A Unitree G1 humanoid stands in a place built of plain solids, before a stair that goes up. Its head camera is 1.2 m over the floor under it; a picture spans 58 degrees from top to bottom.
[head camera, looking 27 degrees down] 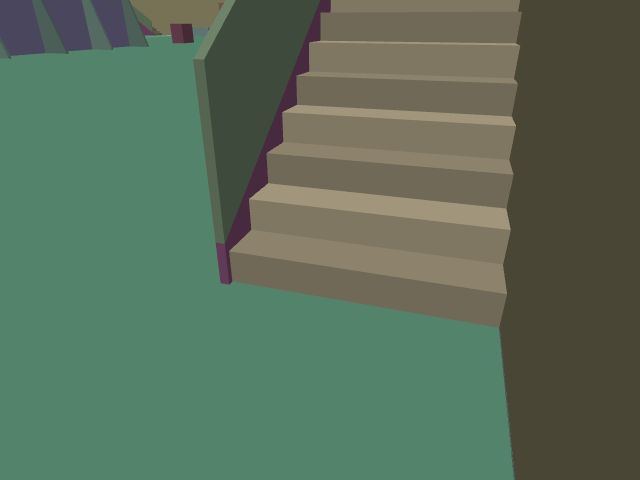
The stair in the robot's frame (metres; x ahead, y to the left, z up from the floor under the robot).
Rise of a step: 0.18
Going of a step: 0.26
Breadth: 1.29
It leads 17 degrees to the right of straight ahead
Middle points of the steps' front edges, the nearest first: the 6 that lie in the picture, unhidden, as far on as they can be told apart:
1.70 -0.17 0.18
1.94 -0.24 0.36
2.19 -0.32 0.53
2.44 -0.39 0.71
2.69 -0.47 0.89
2.93 -0.54 1.07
